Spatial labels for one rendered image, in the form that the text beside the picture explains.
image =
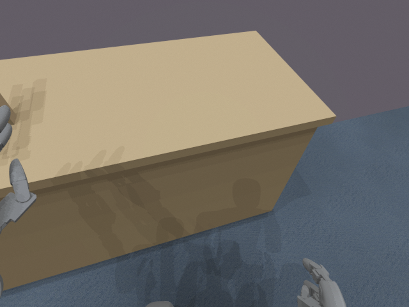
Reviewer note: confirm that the robot right hand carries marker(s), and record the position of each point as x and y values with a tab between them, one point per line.
327	295

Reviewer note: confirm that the counter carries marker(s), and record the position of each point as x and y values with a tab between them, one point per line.
133	146

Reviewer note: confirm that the robot left hand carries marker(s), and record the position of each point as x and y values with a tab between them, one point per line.
13	206

